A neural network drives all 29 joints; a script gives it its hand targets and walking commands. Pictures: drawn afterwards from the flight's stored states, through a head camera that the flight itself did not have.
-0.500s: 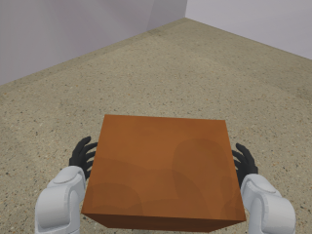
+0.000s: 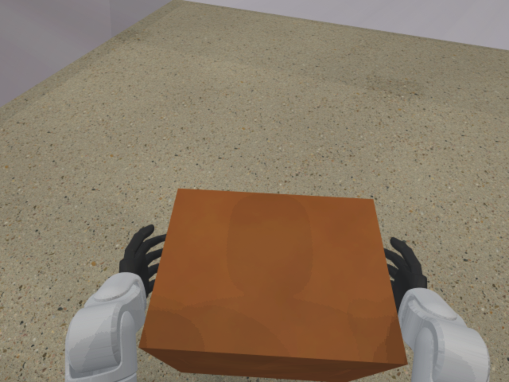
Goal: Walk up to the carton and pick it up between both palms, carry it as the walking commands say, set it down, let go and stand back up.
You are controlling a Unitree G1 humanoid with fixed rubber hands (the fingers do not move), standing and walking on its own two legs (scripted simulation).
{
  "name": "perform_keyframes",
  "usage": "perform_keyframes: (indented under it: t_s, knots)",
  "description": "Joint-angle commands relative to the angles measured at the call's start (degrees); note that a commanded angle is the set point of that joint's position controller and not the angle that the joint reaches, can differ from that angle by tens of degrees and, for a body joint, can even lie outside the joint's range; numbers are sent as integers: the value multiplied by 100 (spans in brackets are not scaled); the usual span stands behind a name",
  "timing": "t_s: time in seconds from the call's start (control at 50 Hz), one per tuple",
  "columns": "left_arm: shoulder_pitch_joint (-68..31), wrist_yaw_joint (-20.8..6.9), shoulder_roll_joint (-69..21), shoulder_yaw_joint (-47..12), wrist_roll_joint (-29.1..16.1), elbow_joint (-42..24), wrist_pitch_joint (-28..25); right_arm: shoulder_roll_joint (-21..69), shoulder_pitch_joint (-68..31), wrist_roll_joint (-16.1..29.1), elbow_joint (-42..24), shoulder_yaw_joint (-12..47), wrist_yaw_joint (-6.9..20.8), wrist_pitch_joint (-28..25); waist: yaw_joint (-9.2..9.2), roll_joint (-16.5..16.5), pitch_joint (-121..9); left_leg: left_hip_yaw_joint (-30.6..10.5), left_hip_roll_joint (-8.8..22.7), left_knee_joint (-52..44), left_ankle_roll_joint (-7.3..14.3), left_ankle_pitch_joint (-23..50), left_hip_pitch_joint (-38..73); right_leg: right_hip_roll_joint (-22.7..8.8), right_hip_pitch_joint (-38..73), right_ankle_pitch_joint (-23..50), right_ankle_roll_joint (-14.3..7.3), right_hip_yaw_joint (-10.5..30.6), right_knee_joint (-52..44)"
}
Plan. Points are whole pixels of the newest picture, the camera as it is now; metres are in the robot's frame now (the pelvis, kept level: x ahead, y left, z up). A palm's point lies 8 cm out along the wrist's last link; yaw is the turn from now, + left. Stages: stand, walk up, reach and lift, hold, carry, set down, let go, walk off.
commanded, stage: carry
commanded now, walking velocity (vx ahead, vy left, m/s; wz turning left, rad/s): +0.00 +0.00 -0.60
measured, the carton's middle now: (268, 293) +0.27 -0.01 -0.01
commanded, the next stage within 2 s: none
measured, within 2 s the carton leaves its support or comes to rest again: neither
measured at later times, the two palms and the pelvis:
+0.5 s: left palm (175, 264) +0.26 +0.12 +0.09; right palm (484, 370) +0.15 -0.23 +0.10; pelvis -0.03 +0.01 +0.01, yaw -18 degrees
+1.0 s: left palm (277, 299) +0.22 -0.02 +0.08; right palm out of the picture +0.01 -0.32 +0.09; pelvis -0.08 -0.03 +0.00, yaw -35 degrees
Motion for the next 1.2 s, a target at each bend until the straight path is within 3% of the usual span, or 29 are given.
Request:
perform_keyframes:
  t_s: [0.0, 0.12, 0.2, 0.24, 0.26, 0.28, 0.3, 0.32, 0.34, 0.36, 0.42, 0.52, 0.58, 0.6, 0.62, 0.64, 0.66, 0.68, 0.72, 0.78, 0.9, 1.0, 1.02, 1.04, 1.06, 1.08, 1.1, 1.12, 1.18]
  knots:
    - [-2125, -1053, -3872, -4425, -2094, -892, 58, 4447, -2471, 2179, -822, 4833, 1105, -22, 120, -841, -1797, -383, -87, 413, -37, 416, -702, -1375, 1906, 3952, -634, 1442, -534]
    - [-1847, -1099, -3639, -4506, -2094, -778, 130, 4181, -2139, 1898, -730, 4696, 990, 50, 150, -988, -1639, -348, -419, -510, 135, 423, -296, -1352, 1442, 3337, -797, 2075, -710]
    - [-2104, -1126, -3636, -4578, -2107, -655, 201, 4212, -2219, 1811, -486, 4591, 1005, 125, 114, -1107, -1444, -138, -723, -1760, 294, 641, 558, -1081, 790, 2446, -581, 2175, -793]
    - [-2200, -1121, -3629, -4560, -2075, -549, 243, 4241, -2229, 1786, -303, 4525, 1019, 165, 31, -1020, -1412, 131, -774, -3080, 339, 1329, 1572, -834, 228, 1775, -347, 2020, -625]
    - [-2190, -1116, -3638, -4551, -2038, -486, 258, 4231, -2234, 1768, -243, 4511, 1036, 182, 34, -799, -1439, -178, -420, -3513, 410, 1483, 2261, -679, -308, 1340, -203, 1882, -370]
    - [-2160, -1111, -3710, -4586, -2029, -416, 281, 4159, -2225, 1749, -246, 4489, 1056, 191, -2, 328, -1397, -1396, 700, -4196, 720, 1478, 2852, -180, -1180, 263, 97, 1284, 593]
    - [-2419, -1139, -3746, -4615, -2057, -485, 329, 4234, -2050, 1706, -61, 4436, 1062, 182, -70, 1884, -1302, -2737, 2159, -4588, 1534, 2236, 2482, 237, -1857, -1508, 271, 466, 2118]
    - [-2648, -1155, -3786, -4595, -2083, -406, 309, 4334, -2279, 1738, -263, 4491, 1059, 188, -40, 1116, -1044, -2292, 2179, -4320, 1740, 2825, 2006, -259, -1547, -1683, 342, 448, 3322]
    - [-2782, -1185, -3846, -4581, -2188, -449, 270, 4338, -2487, 1769, -454, 4565, 1053, 184, -53, 497, -943, -1802, 1909, -4319, 1695, 2787, 1656, -375, -1373, -1481, 428, 448, 3716]
    - [-2879, -1200, -3923, -4620, -2274, -506, 255, 4303, -2640, 1791, -562, 4598, 1057, 178, -29, 344, -818, -1320, 1646, -4400, 1522, 2421, 1413, -450, -1305, -1232, 488, 391, 3786]
    - [-2833, -1141, -3849, -4579, -2259, -394, 309, 4164, -2598, 1740, -502, 4439, 1044, 234, 24, 828, -715, -351, 1084, -4131, 1182, 2630, 1431, -338, -1164, -821, 651, 9, 3062]
    - [-2448, -1031, -3829, -4520, -2137, -182, 391, 4020, -2430, 1768, -334, 4292, 1056, 333, -75, 1218, -1214, -52, 1302, -3493, 1226, 4208, 2141, -146, -718, -1306, 586, -470, 1582]
    - [-2328, -1030, -3860, -4367, -2063, -170, 386, 4092, -2385, 1702, -294, 4231, 1057, 314, -34, 1392, -1362, 55, 1434, -3003, 949, 4495, 2468, -39, -379, -751, 447, -653, 253]
    - [-2255, -1040, -3885, -4320, -2041, -151, 371, 4116, -2340, 1665, -259, 4217, 1063, 301, 31, 1276, -1387, 185, 1390, -2735, 698, 4349, 2398, -42, -19, -54, 399, -627, -565]
    - [-2221, -1053, -3887, -4267, -2031, -156, 343, 4178, -2322, 1638, -234, 4238, 1073, 272, 76, 860, -1417, 382, 1244, -2228, 407, 3898, 2108, -271, 561, 349, 370, -282, -1223]
    - [-2198, -1086, -3919, -4238, -2052, -160, 311, 4192, -2361, 1607, -227, 4268, 1074, 228, 155, 31, -1489, 385, 1066, -1602, 118, 2372, 1214, -950, 1376, 1644, 312, 573, -1394]
    - [-1987, -1090, -3820, -4055, -1887, -57, 220, 4280, -2450, 1606, -421, 4384, 1104, 221, 297, -2272, -1367, 740, 96, -610, -207, -242, -517, -2081, 2085, 4739, -413, 2398, -1052]
    - [-2379, -1103, -3919, -4260, -2047, -375, 162, 4385, -2784, 1747, -545, 4530, 1104, 170, 222, -1784, -1371, 98, 81, 129, -89, -916, -726, -1955, 2232, 6118, -692, 2259, -602]
    - [-2301, -1091, -4017, -4355, -2039, -473, 111, 4536, -2760, 1938, -604, 4671, 1126, 79, 175, -847, -1545, -311, 56, 205, 37, -383, -672, -1633, 2110, 4973, -511, 1580, -511]
    - [-2198, -1050, -3927, -4417, -2019, -711, 68, 4505, -2583, 1987, -785, 4715, 1105, 39, 140, -894, -1707, -331, -85, 200, 37, 479, -420, -1373, 1789, 3895, -538, 1387, -606]
    - [-1916, -1066, -3700, -4509, -2026, -625, 145, 4242, -2266, 1804, -710, 4624, 1006, 124, 166, -978, -1606, -308, -438, -787, 230, 459, -32, -1376, 1384, 3323, -750, 2039, -764]
    - [-2174, -1074, -3672, -4586, -2056, -537, 259, 4222, -2249, 1756, -399, 4493, 1028, 226, 32, -958, -1510, 133, -730, -3000, 339, 1311, 1544, -897, 395, 2201, -376, 1942, -600]
    - [-2185, -1068, -3681, -4588, -2026, -480, 277, 4195, -2280, 1745, -337, 4479, 1041, 244, 29, -793, -1513, -92, -445, -3422, 398, 1515, 2167, -758, -79, 1871, -259, 1830, -372]
    - [-2214, -1059, -3710, -4613, -2020, -426, 290, 4125, -2294, 1735, -341, 4446, 1058, 256, -13, 57, -1483, -1072, 519, -4124, 608, 1755, 2784, -368, -815, 934, -28, 1347, 551]
    - [-2418, -1089, -3778, -4635, -2031, -495, 347, 4167, -2044, 1664, -107, 4389, 1066, 241, -69, 1857, -1323, -2514, 2040, -4462, 1423, 2944, 2643, 249, -1762, -1079, 220, 541, 1878]
    - [-2681, -1101, -3813, -4630, -2060, -448, 331, 4275, -2272, 1702, -277, 4433, 1067, 233, -37, 1293, -1155, -2218, 2275, -4222, 1771, 3657, 2191, -210, -1544, -1633, 308, 447, 3253]
    - [-2758, -1133, -3873, -4589, -2143, -440, 296, 4293, -2467, 1715, -477, 4503, 1062, 235, -35, 588, -1030, -1770, 2039, -4250, 1719, 3523, 1821, -363, -1353, -1410, 403, 434, 3676]
    - [-2850, -1158, -3970, -4637, -2241, -488, 272, 4277, -2620, 1739, -606, 4553, 1063, 225, -22, 326, -911, -1331, 1800, -4351, 1549, 3104, 1577, -445, -1292, -1172, 469, 401, 3786]
    - [-2848, -1107, -3913, -4610, -2243, -364, 323, 4130, -2650, 1693, -582, 4406, 1042, 283, 36, 761, -762, -335, 1176, -4120, 1109, 2961, 1504, -330, -1092, -706, 614, 32, 3033]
